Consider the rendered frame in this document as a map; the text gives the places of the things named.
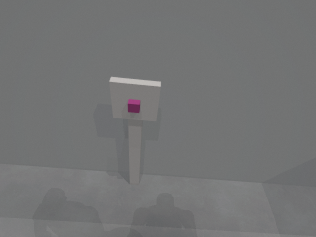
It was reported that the button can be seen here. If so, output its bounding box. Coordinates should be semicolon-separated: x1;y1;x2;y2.
128;99;141;113

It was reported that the panel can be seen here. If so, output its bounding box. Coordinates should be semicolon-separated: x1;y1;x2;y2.
109;77;161;185

